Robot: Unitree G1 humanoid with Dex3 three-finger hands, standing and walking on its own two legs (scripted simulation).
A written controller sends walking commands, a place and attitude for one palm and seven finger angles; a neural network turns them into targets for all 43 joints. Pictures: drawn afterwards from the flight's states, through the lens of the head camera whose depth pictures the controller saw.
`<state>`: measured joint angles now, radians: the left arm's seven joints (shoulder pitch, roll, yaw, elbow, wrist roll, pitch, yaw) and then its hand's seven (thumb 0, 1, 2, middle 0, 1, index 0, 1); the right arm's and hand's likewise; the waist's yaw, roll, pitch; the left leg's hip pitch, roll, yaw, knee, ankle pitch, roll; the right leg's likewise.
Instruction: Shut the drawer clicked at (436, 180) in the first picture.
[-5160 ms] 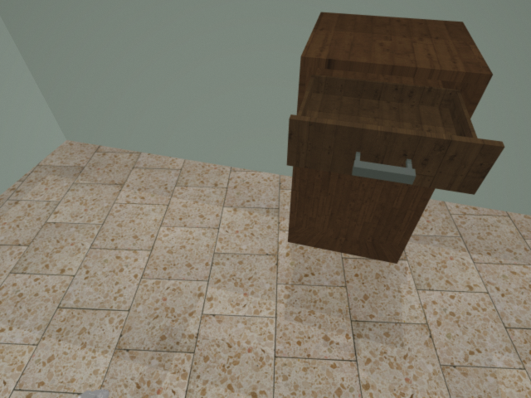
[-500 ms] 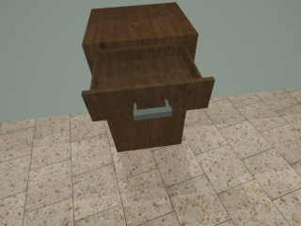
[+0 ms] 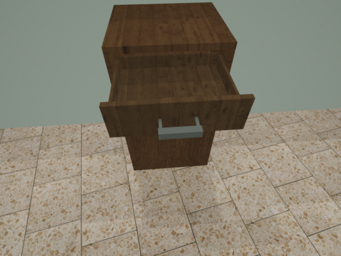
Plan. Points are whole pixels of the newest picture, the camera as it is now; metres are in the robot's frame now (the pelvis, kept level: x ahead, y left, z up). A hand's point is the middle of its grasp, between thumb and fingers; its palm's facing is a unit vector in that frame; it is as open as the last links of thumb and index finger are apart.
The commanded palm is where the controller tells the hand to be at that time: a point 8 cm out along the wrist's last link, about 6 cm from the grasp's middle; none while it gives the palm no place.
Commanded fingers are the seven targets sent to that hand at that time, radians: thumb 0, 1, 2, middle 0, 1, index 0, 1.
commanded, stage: look again from close up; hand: left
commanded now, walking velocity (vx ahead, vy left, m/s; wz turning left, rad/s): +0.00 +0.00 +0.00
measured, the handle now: (179, 126) +0.48 +0.01 +0.01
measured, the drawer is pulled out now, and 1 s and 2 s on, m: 0.29 0.29 0.29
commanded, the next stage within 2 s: shuffle to correct the standing spot in 0.18 s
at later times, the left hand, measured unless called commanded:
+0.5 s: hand out of the picture +0.09 +0.17 -0.18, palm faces +0.05 -0.98 -0.20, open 7.3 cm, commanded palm none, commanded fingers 0.00 0.90 0.90 -0.20 -0.30 -0.20 -0.30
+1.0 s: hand out of the picture +0.16 +0.14 -0.19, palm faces +0.18 -0.97 -0.14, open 7.4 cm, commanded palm none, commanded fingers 0.00 0.90 0.90 -0.20 -0.30 -0.20 -0.30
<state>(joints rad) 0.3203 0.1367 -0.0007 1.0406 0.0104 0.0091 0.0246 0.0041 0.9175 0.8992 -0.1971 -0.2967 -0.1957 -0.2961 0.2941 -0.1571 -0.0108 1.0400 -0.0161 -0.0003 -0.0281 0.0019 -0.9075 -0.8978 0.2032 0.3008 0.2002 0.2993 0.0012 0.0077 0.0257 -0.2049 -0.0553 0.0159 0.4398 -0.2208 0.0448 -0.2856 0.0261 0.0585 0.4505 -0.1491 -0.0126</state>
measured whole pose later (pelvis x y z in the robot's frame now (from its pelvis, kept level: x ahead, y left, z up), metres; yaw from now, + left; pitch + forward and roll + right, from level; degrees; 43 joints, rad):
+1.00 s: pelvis +0.17 -0.04 +0.00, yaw +8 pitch -1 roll -2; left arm 0.27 0.20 0.05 1.00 0.03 0.04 0.00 0.00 0.91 0.90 -0.20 -0.30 -0.19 -0.30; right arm 0.24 -0.13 -0.02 1.00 -0.04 -0.02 -0.05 0.00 -0.91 -0.90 0.21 0.30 0.20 0.30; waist 0.02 -0.05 0.10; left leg -0.20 0.04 0.03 0.52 -0.31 0.02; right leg -0.52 -0.01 0.02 1.26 -0.41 -0.01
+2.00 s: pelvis +0.24 -0.24 +0.00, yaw +6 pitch +0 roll +1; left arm 0.21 0.18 0.00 0.96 0.02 0.03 0.03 0.00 0.91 0.90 -0.20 -0.30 -0.19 -0.30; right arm 0.18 -0.21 -0.06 0.97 0.00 0.07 -0.03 0.00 -0.91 -0.90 0.20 0.30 0.20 0.30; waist -0.02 0.03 0.11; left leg -0.35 0.06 0.04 0.88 -0.49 -0.05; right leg -0.21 -0.02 -0.07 0.49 -0.28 -0.03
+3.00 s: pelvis +0.23 -0.24 -0.01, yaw +6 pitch -1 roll +0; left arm 0.27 0.15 -0.01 1.06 0.00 -0.03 0.05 0.01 0.93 0.90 -0.20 -0.30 -0.20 -0.30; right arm 0.28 -0.18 0.01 1.07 -0.02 -0.02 -0.04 0.01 -0.93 -0.90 0.20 0.30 0.20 0.30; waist -0.01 0.04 0.00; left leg -0.15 0.00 0.04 0.55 -0.38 0.01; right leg -0.16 0.00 -0.05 0.55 -0.37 -0.01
